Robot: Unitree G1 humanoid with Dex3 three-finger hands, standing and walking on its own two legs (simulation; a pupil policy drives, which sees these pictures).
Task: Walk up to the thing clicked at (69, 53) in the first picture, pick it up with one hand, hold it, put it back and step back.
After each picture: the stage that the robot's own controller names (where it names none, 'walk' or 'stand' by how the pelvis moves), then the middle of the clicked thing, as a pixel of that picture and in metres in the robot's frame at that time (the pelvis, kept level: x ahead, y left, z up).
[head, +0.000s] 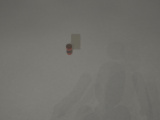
stand; (69, 49) +1.29 +0.17 -0.72
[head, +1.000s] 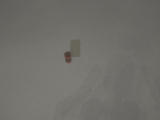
walk; (68, 57) +1.15 +0.25 -0.72
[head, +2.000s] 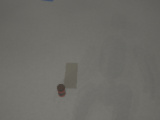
walk; (61, 90) +0.70 +0.23 -0.71
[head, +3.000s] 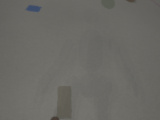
walk; out of the picture +0.44 +0.16 -0.71
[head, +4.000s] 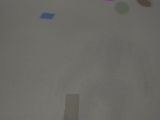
stand; out of the picture +0.40 +0.19 -0.72
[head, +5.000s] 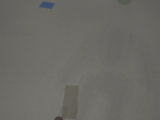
stand; out of the picture +0.41 +0.18 -0.71
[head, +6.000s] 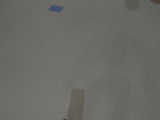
stand; out of the picture +0.41 +0.14 -0.72
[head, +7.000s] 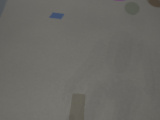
stand; out of the picture +0.41 +0.17 -0.73
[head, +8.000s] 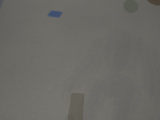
stand; out of the picture +0.40 +0.18 -0.73
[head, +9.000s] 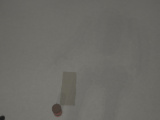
go down; (57, 110) +0.42 +0.18 -0.68
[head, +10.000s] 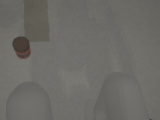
go down; (22, 48) +0.50 +0.20 -0.30
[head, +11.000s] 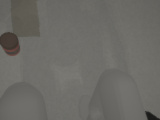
close in; (10, 45) +0.49 +0.21 -0.30
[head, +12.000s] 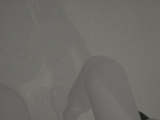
close; out of the picture +0.49 +0.25 -0.24
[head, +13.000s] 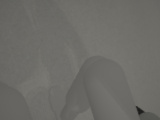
lift; out of the picture +0.46 +0.25 -0.24
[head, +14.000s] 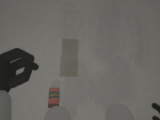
close; (53, 97) +0.38 +0.18 -0.52
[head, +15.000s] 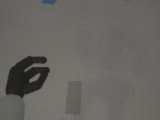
go down; out of the picture +0.34 +0.18 -0.70
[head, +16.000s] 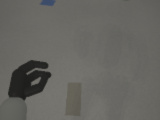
stand; out of the picture +0.33 +0.17 -0.71
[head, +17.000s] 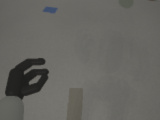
stand; out of the picture +0.33 +0.15 -0.71
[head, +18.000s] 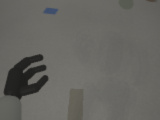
stand; out of the picture +0.33 +0.11 -0.71
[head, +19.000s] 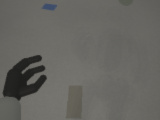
stand; out of the picture +0.34 +0.07 -0.71
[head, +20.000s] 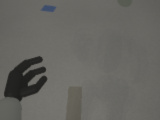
stand; out of the picture +0.33 +0.03 -0.71
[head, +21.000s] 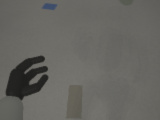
stand; out of the picture +0.33 -0.02 -0.71
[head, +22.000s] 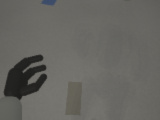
stand; out of the picture +0.33 -0.06 -0.71
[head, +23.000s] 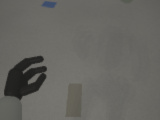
stand; out of the picture +0.33 -0.10 -0.71
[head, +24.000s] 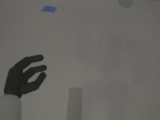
stand; out of the picture +0.33 -0.15 -0.71
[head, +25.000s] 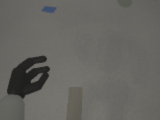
stand; out of the picture +0.33 -0.18 -0.71
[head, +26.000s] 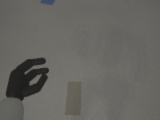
stand; out of the picture +0.33 -0.22 -0.70
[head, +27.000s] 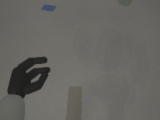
stand; out of the picture +0.33 -0.25 -0.71
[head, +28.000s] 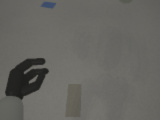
stand; out of the picture +0.33 -0.28 -0.71
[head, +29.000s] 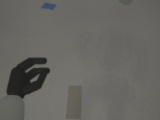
stand; out of the picture +0.32 -0.32 -0.71
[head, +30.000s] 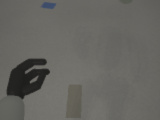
close; out of the picture +0.32 -0.34 -0.71
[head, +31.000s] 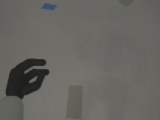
close; out of the picture +0.33 -0.37 -0.71
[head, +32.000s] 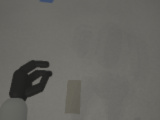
close; out of the picture +0.33 -0.39 -0.69
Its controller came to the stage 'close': yes
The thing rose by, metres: 0.01
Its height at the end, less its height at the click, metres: -0.02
